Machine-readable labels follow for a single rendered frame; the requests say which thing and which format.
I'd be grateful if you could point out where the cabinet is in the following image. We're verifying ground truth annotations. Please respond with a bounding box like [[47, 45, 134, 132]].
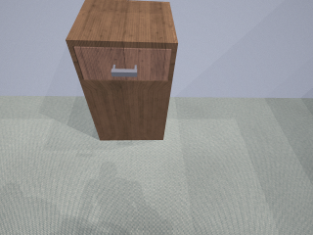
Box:
[[66, 0, 178, 141]]

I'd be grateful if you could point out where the handle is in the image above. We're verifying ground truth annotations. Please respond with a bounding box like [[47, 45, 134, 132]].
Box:
[[111, 65, 138, 77]]

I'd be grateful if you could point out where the drawer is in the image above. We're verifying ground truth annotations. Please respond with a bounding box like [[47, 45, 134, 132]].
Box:
[[73, 46, 172, 81]]

